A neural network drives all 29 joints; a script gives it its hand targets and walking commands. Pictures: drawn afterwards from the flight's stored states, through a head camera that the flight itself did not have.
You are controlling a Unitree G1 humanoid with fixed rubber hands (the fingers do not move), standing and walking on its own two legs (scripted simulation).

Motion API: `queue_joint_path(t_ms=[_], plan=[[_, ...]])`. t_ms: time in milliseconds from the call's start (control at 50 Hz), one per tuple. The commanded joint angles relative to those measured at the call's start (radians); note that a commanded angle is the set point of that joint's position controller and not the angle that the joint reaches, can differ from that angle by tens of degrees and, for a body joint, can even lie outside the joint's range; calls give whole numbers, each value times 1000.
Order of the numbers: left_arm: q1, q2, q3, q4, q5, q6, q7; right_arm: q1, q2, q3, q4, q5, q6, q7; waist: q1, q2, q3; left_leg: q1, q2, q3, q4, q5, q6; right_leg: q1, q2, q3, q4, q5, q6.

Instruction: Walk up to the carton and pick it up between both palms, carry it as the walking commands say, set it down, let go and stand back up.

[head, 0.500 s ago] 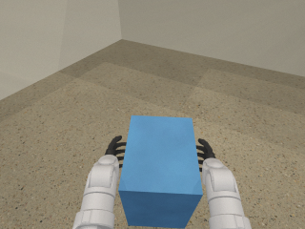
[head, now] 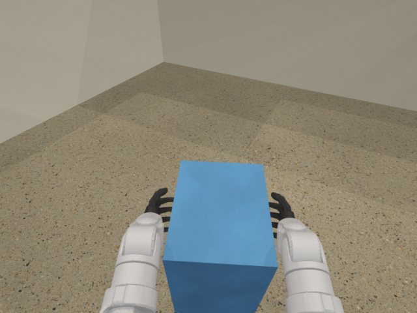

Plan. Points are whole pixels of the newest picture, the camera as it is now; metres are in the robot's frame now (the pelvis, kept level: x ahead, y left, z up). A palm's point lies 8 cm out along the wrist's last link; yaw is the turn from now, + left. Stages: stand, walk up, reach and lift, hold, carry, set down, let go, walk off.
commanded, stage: hold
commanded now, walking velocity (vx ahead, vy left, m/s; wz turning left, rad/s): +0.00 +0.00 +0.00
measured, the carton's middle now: (217, 240) +0.30 +0.00 -0.02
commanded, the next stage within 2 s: carry in 0.62 s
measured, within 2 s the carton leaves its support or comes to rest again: neither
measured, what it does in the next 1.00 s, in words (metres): lifts its left foot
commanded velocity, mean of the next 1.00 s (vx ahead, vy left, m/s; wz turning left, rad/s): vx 0.00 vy -0.13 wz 0.42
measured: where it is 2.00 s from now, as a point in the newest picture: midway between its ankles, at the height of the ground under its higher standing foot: outside the picture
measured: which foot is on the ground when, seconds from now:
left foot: down 0.00-0.88, up 0.90-1.00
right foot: down 0.00-1.00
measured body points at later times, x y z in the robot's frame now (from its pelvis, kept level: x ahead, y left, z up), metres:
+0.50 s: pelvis +0.00 -0.01 +0.00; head -0.05 -0.01 +0.45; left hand +0.31 +0.14 +0.05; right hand +0.31 -0.14 +0.04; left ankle +0.02 +0.12 -0.74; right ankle +0.05 -0.12 -0.74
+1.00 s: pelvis +0.00 -0.08 -0.01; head +0.04 -0.08 +0.44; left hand +0.28 +0.10 +0.05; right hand +0.32 -0.17 +0.05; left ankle -0.01 +0.05 -0.69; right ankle +0.03 -0.17 -0.74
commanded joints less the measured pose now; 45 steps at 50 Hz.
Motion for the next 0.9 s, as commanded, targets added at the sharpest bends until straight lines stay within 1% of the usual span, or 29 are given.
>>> queue_joint_path(t_ms=[0, 120, 240, 580, 600, 620, 640, 660, 680, 700, 720, 740, 780, 800, 820, 840, 860, 880], plan=[[-546, -1033, -497, -39, -275, -48, -255, -581, 1024, 516, -64, 291, -59, 264, 3, -1, -219, -67, -19, -23, -104, 33, 9, 100, 37, 11, -57, 9, -8], [-565, -1027, -494, -30, -274, -52, -261, -593, 1037, 514, -50, 288, -61, 261, 6, -9, -223, -67, -24, -17, -97, 27, 11, 98, 31, 13, -60, -1, -4], [-562, -1022, -503, -39, -277, -54, -266, -581, 1045, 520, -50, 289, -62, 256, 7, -15, -235, -59, -29, -13, -92, 52, 11, 105, 27, 15, -66, 21, 0], [-493, -1025, -544, -96, -295, -43, -264, -514, 1033, 553, -100, 307, -57, 254, 2, -7, -250, -36, -32, -20, -96, 133, 4, 128, 33, 14, -73, 103, -2], [-493, -987, -586, -92, -306, -29, -257, -572, 984, 575, -140, 329, -59, 254, 3, -62, -173, -208, 151, -84, -41, -63, 18, -117, -137, 47, -33, -101, -31], [-483, -990, -589, -110, -322, -21, -249, -570, 977, 585, -166, 348, -55, 246, -2, -45, -212, -193, 189, -152, -42, -67, 45, -137, -117, 43, 13, -131, -36], [-476, -994, -609, -136, -335, -13, -241, -558, 965, 598, -189, 360, -48, 241, -1, 22, -239, -198, 232, -221, -68, -44, 64, -168, -92, 4, 92, -128, -28], [-484, -993, -639, -179, -354, -3, -234, -541, 960, 616, -217, 375, -37, 236, -4, 105, -264, -181, 285, -308, -103, -19, 91, -213, -63, -41, 187, -150, -13], [-505, -994, -680, -233, -380, 10, -227, -531, 960, 642, -252, 396, -24, 229, -8, 174, -263, -168, 340, -393, -115, 68, 120, -282, -47, -68, 280, -208, 3], [-528, -1009, -734, -309, -419, 28, -218, -539, 962, 680, -313, 432, -5, 218, -14, 206, -270, -130, 367, -444, -105, 223, 143, -361, -45, -49, 319, -248, 10], [-503, -1008, -756, -336, -438, 52, -210, -521, 953, 702, -345, 448, 20, 209, -17, 194, -293, -93, 361, -454, -83, 354, 151, -400, -40, -23, 337, -269, 10], [-482, -1007, -778, -368, -457, 75, -202, -507, 953, 726, -379, 463, 47, 203, -24, 186, -326, -59, 351, -436, -56, 456, 144, -405, -38, -9, 333, -258, 12], [-456, -988, -817, -454, -494, 123, -181, -481, 944, 769, -461, 500, 102, 190, -31, 198, -386, -45, 295, -369, 3, 545, 114, -367, -18, -26, 262, -221, 14], [-440, -976, -828, -501, -510, 149, -171, -471, 935, 788, -507, 521, 132, 183, -33, 208, -412, -66, 267, -336, 29, 556, 95, -317, -6, -49, 205, -201, 13], [-412, -966, -835, -545, -522, 178, -162, -460, 925, 806, -553, 540, 163, 177, -29, 206, -436, -116, 238, -293, 55, 526, 69, -229, 6, -82, 115, -163, 10], [-370, -954, -837, -583, -530, 208, -155, -438, 912, 823, -595, 556, 196, 171, -23, 184, -457, -203, 205, -244, 92, 445, 37, -102, -2, -108, 8, -97, 3], [-330, -936, -831, -600, -529, 237, -153, -405, 897, 828, -616, 564, 226, 167, -16, 110, -484, -321, 161, -186, 175, 261, 3, 47, -82, -59, -77, -25, -16], [-290, -914, -814, -596, -516, 260, -153, -366, 879, 832, -631, 564, 254, 169, -13, -121, -456, -536, 62, -43, 287, -86, -37, 158, -277, 73, -118, 11, -79]])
